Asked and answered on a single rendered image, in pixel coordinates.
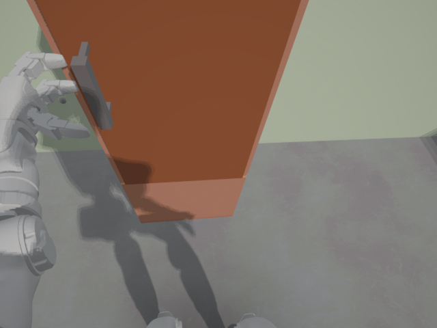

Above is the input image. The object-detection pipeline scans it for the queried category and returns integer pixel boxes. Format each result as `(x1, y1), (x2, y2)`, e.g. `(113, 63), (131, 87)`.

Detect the robot left upper arm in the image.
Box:
(0, 215), (57, 328)

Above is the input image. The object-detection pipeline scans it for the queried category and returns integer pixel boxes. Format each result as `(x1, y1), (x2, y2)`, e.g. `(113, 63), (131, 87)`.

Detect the robot right shin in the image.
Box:
(239, 314), (255, 323)

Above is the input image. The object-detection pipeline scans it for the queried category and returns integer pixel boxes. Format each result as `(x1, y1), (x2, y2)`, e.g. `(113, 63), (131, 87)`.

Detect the robot left forearm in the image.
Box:
(0, 119), (42, 221)

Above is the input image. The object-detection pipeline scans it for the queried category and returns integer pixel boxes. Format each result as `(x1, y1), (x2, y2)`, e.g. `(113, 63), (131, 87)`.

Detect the handle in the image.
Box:
(70, 42), (113, 130)

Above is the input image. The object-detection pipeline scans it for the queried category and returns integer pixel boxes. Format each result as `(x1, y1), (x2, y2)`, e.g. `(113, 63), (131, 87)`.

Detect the robot shin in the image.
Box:
(239, 314), (255, 323)
(158, 312), (173, 318)

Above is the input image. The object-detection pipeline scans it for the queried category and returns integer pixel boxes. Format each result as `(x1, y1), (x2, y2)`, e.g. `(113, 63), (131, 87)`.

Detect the robot left hand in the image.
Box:
(0, 51), (90, 140)

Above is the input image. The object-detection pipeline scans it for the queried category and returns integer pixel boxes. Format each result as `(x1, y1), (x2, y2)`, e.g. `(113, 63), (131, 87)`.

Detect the robot left shin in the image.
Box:
(158, 312), (173, 318)

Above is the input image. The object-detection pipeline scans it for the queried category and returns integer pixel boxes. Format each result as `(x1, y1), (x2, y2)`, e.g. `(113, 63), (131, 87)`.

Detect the cupboard door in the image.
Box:
(36, 0), (301, 185)

